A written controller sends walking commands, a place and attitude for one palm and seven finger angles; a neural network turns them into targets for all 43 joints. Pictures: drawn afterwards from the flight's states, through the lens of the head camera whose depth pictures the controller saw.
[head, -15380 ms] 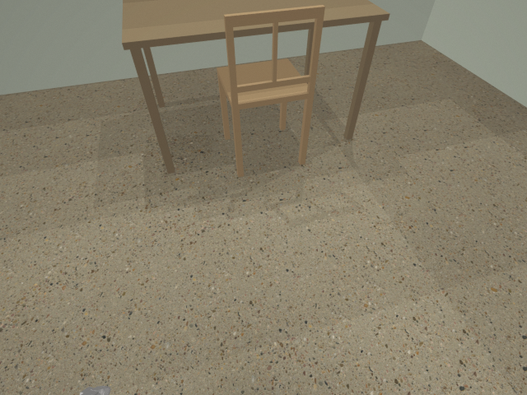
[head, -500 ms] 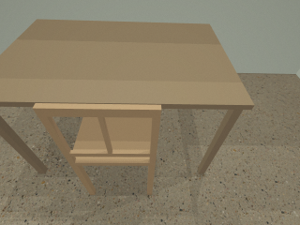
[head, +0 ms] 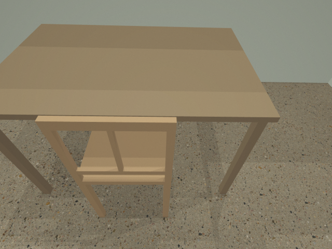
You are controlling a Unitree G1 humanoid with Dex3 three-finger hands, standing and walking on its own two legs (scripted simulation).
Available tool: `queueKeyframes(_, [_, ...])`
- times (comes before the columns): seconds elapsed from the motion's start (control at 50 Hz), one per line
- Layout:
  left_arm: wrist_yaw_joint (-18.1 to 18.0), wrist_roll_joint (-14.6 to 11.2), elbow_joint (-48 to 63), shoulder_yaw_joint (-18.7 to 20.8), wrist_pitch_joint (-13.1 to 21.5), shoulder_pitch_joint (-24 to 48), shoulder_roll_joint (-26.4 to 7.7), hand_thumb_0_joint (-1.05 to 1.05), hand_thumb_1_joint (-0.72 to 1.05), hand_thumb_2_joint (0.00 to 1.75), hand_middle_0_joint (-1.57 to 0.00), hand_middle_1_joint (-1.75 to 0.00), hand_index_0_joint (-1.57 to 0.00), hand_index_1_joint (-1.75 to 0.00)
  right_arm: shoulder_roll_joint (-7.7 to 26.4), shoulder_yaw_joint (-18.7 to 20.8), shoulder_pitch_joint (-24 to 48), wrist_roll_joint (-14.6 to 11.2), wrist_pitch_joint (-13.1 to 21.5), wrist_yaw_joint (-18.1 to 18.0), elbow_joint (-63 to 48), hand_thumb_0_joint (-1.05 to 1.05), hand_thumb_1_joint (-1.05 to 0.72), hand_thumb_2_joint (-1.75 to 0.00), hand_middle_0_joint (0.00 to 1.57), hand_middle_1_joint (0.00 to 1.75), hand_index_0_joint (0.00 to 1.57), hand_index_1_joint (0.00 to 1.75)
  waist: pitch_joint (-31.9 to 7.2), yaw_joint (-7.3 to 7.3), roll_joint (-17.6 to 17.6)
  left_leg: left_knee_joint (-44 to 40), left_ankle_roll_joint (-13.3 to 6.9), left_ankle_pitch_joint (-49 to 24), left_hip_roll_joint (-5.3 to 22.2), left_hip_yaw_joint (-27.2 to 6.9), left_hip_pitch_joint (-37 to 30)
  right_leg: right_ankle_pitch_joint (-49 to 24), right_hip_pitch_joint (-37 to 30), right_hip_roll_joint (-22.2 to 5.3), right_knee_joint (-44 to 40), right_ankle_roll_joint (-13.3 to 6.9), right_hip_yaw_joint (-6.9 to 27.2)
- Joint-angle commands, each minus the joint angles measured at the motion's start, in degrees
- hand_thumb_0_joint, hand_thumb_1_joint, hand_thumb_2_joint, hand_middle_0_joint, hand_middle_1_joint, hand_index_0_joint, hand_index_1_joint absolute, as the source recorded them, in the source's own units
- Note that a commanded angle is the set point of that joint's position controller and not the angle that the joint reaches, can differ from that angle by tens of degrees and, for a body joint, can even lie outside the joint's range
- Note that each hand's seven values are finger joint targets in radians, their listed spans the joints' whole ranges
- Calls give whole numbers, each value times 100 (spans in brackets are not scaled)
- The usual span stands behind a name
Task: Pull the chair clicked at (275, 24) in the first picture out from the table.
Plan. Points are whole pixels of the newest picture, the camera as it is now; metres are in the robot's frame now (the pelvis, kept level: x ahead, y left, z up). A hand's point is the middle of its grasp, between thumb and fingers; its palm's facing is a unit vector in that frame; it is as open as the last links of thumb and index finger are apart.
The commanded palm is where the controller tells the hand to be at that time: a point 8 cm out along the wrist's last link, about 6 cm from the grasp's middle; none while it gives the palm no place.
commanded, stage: look again from close up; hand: left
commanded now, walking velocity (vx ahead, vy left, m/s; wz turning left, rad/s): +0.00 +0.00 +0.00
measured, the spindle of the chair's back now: (116, 151) +0.44 +0.20 -0.11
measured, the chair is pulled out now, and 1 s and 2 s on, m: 0.00 0.00 0.00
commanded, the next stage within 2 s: raise the hand toward the chair's back in 0.28 s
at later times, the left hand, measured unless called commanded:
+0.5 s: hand out of the picture +0.04 +0.19 -0.13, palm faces +0.19 -0.94 -0.27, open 7.3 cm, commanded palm +0.10 +0.20 -0.07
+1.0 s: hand out of the picture +0.14 +0.16 -0.06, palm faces +0.16 -0.98 -0.06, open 11.0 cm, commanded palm +0.13 +0.21 -0.06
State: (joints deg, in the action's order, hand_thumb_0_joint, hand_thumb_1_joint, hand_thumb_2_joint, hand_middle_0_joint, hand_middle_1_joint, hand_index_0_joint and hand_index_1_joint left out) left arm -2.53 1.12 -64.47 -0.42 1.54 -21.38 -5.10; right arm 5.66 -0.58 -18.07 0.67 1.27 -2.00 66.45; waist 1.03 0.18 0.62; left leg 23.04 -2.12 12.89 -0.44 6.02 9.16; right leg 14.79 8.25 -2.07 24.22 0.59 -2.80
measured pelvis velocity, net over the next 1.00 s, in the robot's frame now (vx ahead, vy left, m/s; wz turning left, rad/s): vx -0.04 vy -0.04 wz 0.06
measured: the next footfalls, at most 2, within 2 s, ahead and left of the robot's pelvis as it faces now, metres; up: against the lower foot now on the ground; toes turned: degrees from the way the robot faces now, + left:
none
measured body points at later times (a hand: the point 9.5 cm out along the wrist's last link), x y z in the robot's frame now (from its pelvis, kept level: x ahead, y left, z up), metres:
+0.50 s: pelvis -0.01 -0.01 -0.01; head +0.00 -0.01 +0.44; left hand +0.03 +0.24 -0.11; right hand +0.01 -0.24 -0.15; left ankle +0.00 +0.09 -0.74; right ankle -0.02 -0.12 -0.74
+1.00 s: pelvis -0.04 -0.04 -0.11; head +0.03 -0.02 +0.33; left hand +0.12 +0.21 -0.05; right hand +0.21 -0.23 -0.17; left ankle +0.00 +0.09 -0.74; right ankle -0.02 -0.12 -0.74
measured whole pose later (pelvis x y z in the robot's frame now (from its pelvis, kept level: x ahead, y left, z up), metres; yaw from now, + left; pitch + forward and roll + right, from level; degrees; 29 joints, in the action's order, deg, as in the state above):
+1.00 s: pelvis -0.04 -0.04 -0.11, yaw +4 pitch +16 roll -3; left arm 10.1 -13.2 2.5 5.9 33.5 -28.1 -10.7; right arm 12.0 -0.2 -6.0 0.4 10.9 -1.5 28.9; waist -7.7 2.8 -1.0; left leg 72.4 0.6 29.8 3.1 -2.0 58.7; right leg 33.0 53.5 -1.1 70.4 -3.5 -9.5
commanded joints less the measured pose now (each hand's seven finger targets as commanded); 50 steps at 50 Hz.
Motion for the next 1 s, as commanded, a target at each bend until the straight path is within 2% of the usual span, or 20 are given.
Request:
queueKeyframes(0.0, [-19, -22, 65, 85, 28, -600, -453, 0, 90, 90, -20, -30, -20, -30, 437, 68, -495, -34, 51, -3, -89, 0, -90, -90, 20, 30, 20, 30, 523, 9, 3, -512, 16, -499, 612, -709, 101, -643, 437, -373, -471, -218, 410])
queueKeyframes(0.34, [-18, -25, 64, 94, 41, -643, -428, 0, 90, 90, -20, -30, -20, -30, 421, 63, -498, -25, 45, -5, -88, 0, -90, -90, 20, 30, 20, 30, 550, 13, 14, -512, 44, -406, 595, -705, 105, -572, 492, -370, -509, -232, 437])
queueKeyframes(0.36, [-191, 85, -25, 49, 184, -586, -807, 0, 90, 90, -20, -30, -20, -30, 786, 75, 191, -38, 120, 84, -606, 0, -90, -90, 20, 30, 20, 30, 776, 158, 341, 831, 200, -1232, 681, -555, 810, -2874, 566, -698, -428, -154, 683])
queueKeyframes(0.38, [-102, -1056, 8631, 60, 1297, 3543, -1618, 0, 88, 89, -20, -30, -20, -30, 1955, 247, -6, -193, 849, -126, -2666, 0, -90, -90, 20, 30, 20, 30, -2079, -728, -837, 158, 26, -1108, 158, -449, -900, -1624, 174, -90, 251, -186, 168])
queueKeyframes(0.4, [-489, -910, 8538, 573, 1203, 3235, -2046, 0, 85, 88, -20, -29, -20, -29, 1403, 31, 802, -316, 1293, -333, -2394, 0, -90, -90, 20, 30, 20, 30, -1793, -420, -1129, 145, 91, -752, 356, -318, -856, -550, 554, 158, 520, -198, 0])
queueKeyframes(0.42, [-600, -771, 6690, -102, 438, 366, -615, 0, 83, 87, -19, -29, -19, -29, 1227, 166, 449, -338, 1600, -253, -2464, 0, -90, -90, 20, 30, 20, 30, -1244, -289, -972, -48, 77, -212, 399, -582, -200, 74, 995, 202, 749, -264, -259])
queueKeyframes(0.44, [-634, -928, 6123, -614, 83, -29, 161, 0, 81, 86, -19, -29, -19, -29, 1227, 115, 422, -455, 1669, -255, -2320, 0, -90, -90, 20, 30, 20, 30, -494, -271, -497, 63, 115, 343, 243, -692, 614, 136, 1124, 125, 696, -212, -358])
queueKeyframes(0.48, [-534, -1036, 7135, -919, 531, 288, 78, 0, 76, 84, -19, -28, -19, -28, 1574, 197, 527, -443, 1917, -336, -2701, 0, -90, -90, 20, 30, 20, 30, -215, -405, -272, 541, 74, 851, 187, -784, 904, 562, 1590, 105, 666, -129, -288])
queueKeyframes(0.54, [-328, -944, 6295, -711, 1295, 344, 155, 0, 69, 81, -18, -27, -18, -27, 1617, 352, 596, -191, 2010, -285, -3111, 0, -90, -90, 20, 30, 20, 30, 35, -539, 1369, 1566, 145, 1152, 47, -832, 1968, 1579, 2933, 129, 1158, -96, -321])
queueKeyframes(0.58, [191, -1122, 5536, -270, 2143, -604, 188, 0, 64, 79, -17, -26, -17, -26, 1586, 501, 794, -102, 1998, -122, -3355, 0, -90, -90, 20, 30, 20, 30, -296, -65, 1752, 2155, 248, 1221, 25, -715, 2826, 2033, 3391, 116, 1688, -141, -228])
queueKeyframes(0.6, [513, -1191, 5294, 215, 2535, -1292, -134, 0, 62, 78, -17, -26, -17, -26, 1562, 577, 817, -132, 1923, 31, -3498, 0, -90, -90, 20, 30, 20, 30, -558, 286, 1395, 2284, 314, 998, -14, -657, 3022, 1752, 3188, 118, 1931, -231, -154])
queueKeyframes(0.64, [1169, -1308, 5549, 584, 3448, -1370, -370, 0, 57, 76, -17, -25, -17, -25, 1512, 628, 1088, -90, 1723, 282, -3809, 0, -90, -90, 20, 30, 20, 30, -1027, 386, 811, 2861, 351, 529, -48, -571, 3476, 792, 3188, 131, 2724, -307, -109])
queueKeyframes(0.66, [1235, -1219, 5457, 1006, 3631, -1623, -691, 0, 55, 75, -16, -25, -16, -25, 1480, 698, 1139, -88, 1605, 338, -3984, 0, -90, -90, 20, 30, 20, 30, -1344, 513, 526, 3091, 307, 346, -54, -457, 3600, 437, 3144, 137, 3021, -326, -47])
queueKeyframes(0.7, [1186, -1035, 5814, 1314, 3404, -1716, -1105, 0, 50, 73, -16, -24, -16, -24, 1458, 724, 1273, -91, 1266, 392, -4342, 0, -90, -90, 20, 30, 20, 30, -1628, 706, -113, 3177, 261, 243, -82, -318, 3768, 79, 2930, 125, 3261, -343, 73])
queueKeyframes(0.72, [1158, -1046, 6478, 986, 3226, -1362, -954, 0, 48, 72, -16, -23, -16, -23, 1470, 649, 1384, -113, 1115, 388, -4642, 0, -90, -90, 20, 30, 20, 30, -1756, 621, -429, 3187, 227, 347, -106, -276, 3711, 140, 2973, 119, 3277, -344, 123])
queueKeyframes(0.76, [951, -1157, 7286, 970, 3036, -691, -996, 0, 43, 70, -15, -23, -15, -23, 1396, 606, 1382, -167, 956, 291, -4884, 0, -90, -90, 20, 30, 20, 30, -1661, 423, -510, 3253, 175, 993, -78, -318, 3793, 1075, 3259, 113, 3012, -313, 302])
queueKeyframes(0.82, [732, -1218, 8632, 1013, 3410, -33, -1092, 0, 36, 67, -15, -22, -15, -22, 1329, 594, 1011, -91, 954, 116, -4785, 0, -90, -90, 20, 30, 20, 30, -2357, 38, -514, 3757, 61, 435, 71, -520, 3553, 382, 3372, 201, 3159, -238, 430])
queueKeyframes(0.9, [1251, -1353, 8444, 298, 3797, 521, -752, 0, 27, 63, -14, -20, -14, -20, 1413, 441, 912, -47, 1167, 9, -4404, 0, -90, -90, 20, 30, 20, 30, -1916, -506, -533, 4145, 31, 574, 162, -795, 3685, 613, 4263, 295, 3273, -215, 289])
queueKeyframes(0.94, [1612, -1446, 8027, 280, 3613, 518, -831, 0, 22, 61, -13, -19, -13, -19, 1494, 410, 894, -81, 1268, -60, -4308, 0, -90, -90, 20, 30, 20, 30, -1980, -552, -258, 4283, 29, 924, 161, -807, 4015, 1070, 4247, 248, 3175, -173, 390])
queueKeyframes(0.98, [1889, -1558, 7503, 562, 3157, 194, -1028, 0, 18, 59, -13, -19, -13, -19, 1525, 402, 890, -168, 1272, -136, -4319, 0, -90, -90, 20, 30, 20, 30, -2108, -400, 95, 4308, 24, 1064, 134, -762, 4306, 1414, 3952, 209, 3009, -133, 553])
